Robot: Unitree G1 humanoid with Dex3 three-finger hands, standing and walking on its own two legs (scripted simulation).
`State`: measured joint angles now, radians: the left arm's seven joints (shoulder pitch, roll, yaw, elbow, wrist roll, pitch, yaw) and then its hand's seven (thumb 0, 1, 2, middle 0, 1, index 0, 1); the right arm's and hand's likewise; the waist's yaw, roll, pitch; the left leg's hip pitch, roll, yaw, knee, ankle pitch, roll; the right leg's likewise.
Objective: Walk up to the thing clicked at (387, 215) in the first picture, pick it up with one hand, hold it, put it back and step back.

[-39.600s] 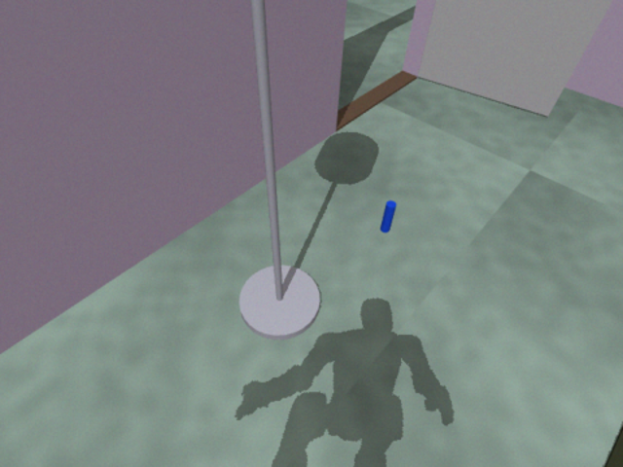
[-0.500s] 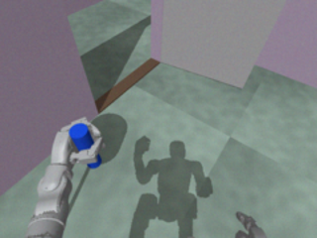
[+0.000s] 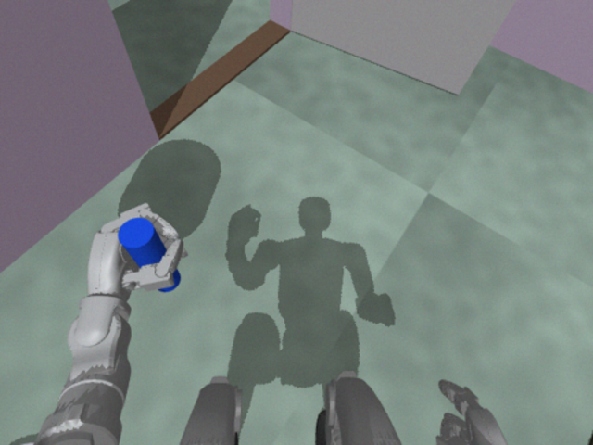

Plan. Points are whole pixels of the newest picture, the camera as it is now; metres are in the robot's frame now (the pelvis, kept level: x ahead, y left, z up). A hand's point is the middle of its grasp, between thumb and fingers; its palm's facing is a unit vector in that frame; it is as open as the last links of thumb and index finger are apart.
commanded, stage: crouch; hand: left
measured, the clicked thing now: (153, 259) +0.36 +0.19 -0.03
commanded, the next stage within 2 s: lower in 1.38 s
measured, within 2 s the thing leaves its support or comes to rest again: neither
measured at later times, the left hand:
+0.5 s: hand (191, 294) +0.38 +0.18 -0.25, palm faces +0.00 -1.00 +0.00, open 5.0 cm
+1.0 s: hand (198, 301) +0.40 +0.19 -0.38, palm faces +0.01 -1.00 +0.00, open 4.9 cm
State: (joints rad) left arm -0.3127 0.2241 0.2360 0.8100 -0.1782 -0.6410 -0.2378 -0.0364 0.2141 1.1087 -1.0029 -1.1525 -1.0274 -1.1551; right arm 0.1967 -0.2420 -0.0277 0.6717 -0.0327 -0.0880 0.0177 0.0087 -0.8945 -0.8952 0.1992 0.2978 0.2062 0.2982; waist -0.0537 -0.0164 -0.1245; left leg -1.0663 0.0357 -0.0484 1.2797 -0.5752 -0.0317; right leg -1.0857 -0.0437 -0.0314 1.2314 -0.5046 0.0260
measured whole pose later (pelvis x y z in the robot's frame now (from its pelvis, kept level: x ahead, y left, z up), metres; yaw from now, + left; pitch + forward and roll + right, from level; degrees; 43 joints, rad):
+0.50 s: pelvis -0.06 +0.00 -0.21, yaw -1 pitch +33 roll -4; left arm -0.65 0.33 0.35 1.09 -0.11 -0.77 -0.24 -0.04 0.21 1.12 -1.01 -1.15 -1.03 -1.15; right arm 0.12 -0.25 0.02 0.71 -0.09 -0.08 0.07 0.01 -0.90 -0.89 0.20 0.30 0.21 0.30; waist -0.11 -0.02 -0.16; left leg -1.93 0.00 -0.10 2.06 -0.71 -0.04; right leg -1.94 -0.05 -0.01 1.98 -0.62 0.03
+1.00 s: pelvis -0.08 +0.01 -0.32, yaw -4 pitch +29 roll -7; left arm -0.76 0.46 0.42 1.20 -0.06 -0.78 -0.21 -0.04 0.21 1.11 -1.00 -1.15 -1.03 -1.16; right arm 0.10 -0.30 0.11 0.71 -0.14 -0.03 0.12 0.01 -0.89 -0.89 0.20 0.30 0.21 0.30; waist -0.19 -0.03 -0.03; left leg -2.21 -0.03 -0.15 2.41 -0.70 -0.03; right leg -2.19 -0.04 -0.03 2.28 -0.59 0.05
